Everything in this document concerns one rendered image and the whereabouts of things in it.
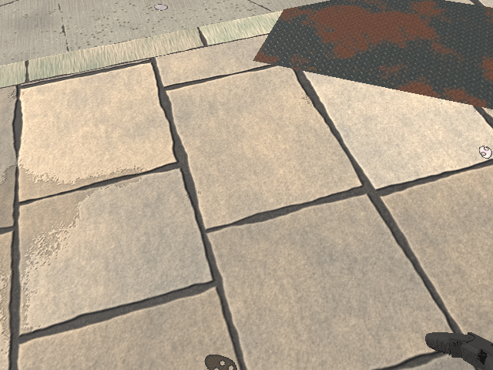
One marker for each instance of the right robot hand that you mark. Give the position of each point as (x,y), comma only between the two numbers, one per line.
(474,349)

